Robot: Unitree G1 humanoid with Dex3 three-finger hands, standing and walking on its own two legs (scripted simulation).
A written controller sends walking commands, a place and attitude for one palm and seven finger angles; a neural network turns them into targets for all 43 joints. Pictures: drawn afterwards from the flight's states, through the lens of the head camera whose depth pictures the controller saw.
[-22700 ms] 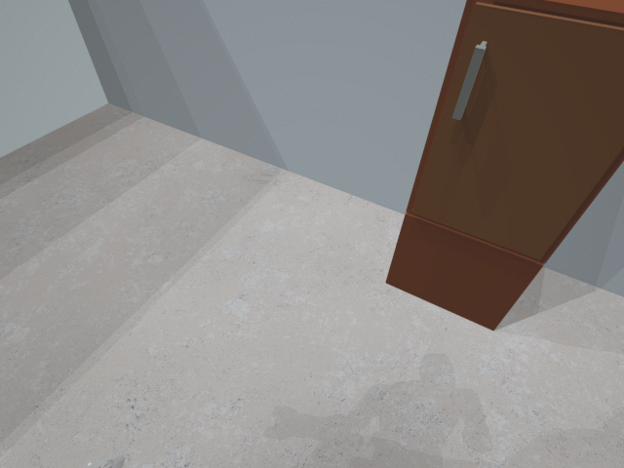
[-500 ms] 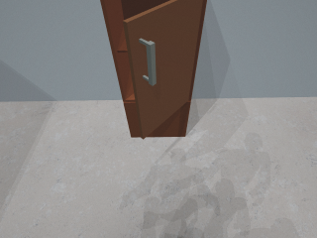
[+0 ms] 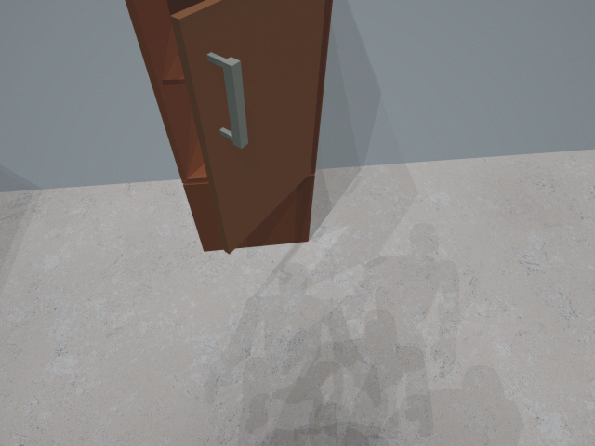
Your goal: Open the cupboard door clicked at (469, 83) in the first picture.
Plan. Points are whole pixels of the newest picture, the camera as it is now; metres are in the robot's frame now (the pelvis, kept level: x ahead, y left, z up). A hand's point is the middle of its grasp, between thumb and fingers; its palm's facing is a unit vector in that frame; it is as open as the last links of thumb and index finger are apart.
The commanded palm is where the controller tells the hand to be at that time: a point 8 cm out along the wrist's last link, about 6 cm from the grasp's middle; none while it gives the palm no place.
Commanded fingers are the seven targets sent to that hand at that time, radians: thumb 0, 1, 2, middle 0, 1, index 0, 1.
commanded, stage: walk to a spot facing it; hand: left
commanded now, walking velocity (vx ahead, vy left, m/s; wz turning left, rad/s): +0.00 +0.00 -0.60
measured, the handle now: (228, 102) +0.62 +0.16 +0.11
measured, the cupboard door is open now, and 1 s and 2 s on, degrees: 47 47 47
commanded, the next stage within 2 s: none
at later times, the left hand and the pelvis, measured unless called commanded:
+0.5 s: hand out of the picture +0.09 +0.14 -0.16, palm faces -0.24 -0.93 -0.29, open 7.4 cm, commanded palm none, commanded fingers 0.00 0.90 0.90 -0.20 -0.30 -0.20 -0.30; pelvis -0.03 -0.05 +0.00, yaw -18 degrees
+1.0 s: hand (233, 423) +0.17 +0.11 -0.16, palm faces -0.53 -0.81 -0.23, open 7.4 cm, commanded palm none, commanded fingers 0.00 0.90 0.90 -0.20 -0.30 -0.20 -0.30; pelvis -0.02 -0.03 +0.00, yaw -35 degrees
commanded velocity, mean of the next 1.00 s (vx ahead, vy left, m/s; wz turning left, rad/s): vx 0.02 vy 0.00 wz -0.60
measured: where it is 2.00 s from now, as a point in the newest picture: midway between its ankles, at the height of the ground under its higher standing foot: outside the picture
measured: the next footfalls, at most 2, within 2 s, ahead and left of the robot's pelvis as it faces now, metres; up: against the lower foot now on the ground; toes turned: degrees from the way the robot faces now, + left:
right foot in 0.30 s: +0.01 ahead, -0.15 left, +0.00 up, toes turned -13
left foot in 0.74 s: +0.07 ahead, +0.08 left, +0.00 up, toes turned -26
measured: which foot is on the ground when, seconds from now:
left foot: down 0.00-0.30, up 0.32-0.72, down 0.74-1.00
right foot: down 0.00-0.02, up 0.04-0.28, down 0.30-0.72, up 0.74-1.00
